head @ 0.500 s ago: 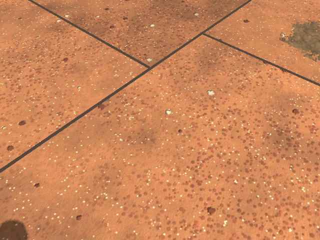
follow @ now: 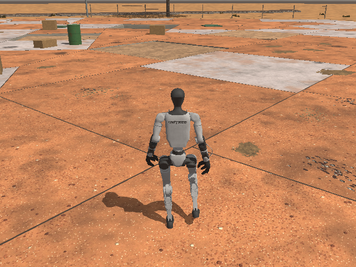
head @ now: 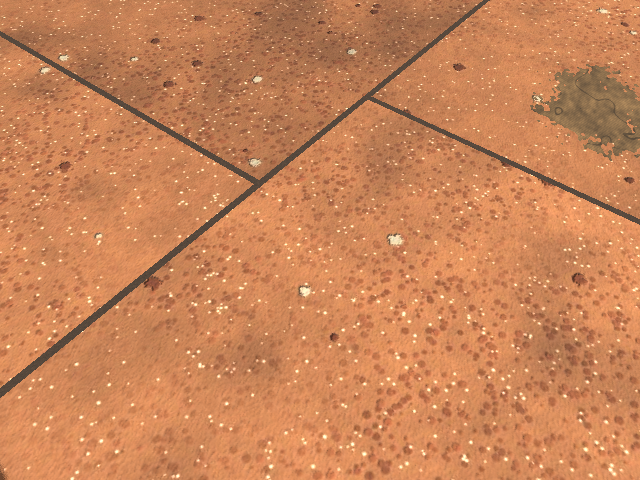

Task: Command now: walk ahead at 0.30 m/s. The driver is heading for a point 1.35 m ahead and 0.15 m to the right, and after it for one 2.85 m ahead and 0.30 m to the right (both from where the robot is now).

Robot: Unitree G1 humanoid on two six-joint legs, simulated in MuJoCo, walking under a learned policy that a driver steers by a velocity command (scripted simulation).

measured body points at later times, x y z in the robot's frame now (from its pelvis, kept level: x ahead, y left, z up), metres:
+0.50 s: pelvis +0.14 -0.04 +0.00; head +0.15 -0.04 +0.45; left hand +0.20 +0.23 -0.13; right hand +0.22 -0.31 -0.14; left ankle +0.14 +0.10 -0.70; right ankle +0.21 -0.14 -0.74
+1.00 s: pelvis +0.28 +0.00 +0.00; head +0.30 +0.02 +0.45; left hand +0.48 +0.23 -0.12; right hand +0.19 -0.24 -0.13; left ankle +0.17 +0.09 -0.75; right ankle +0.46 -0.18 -0.69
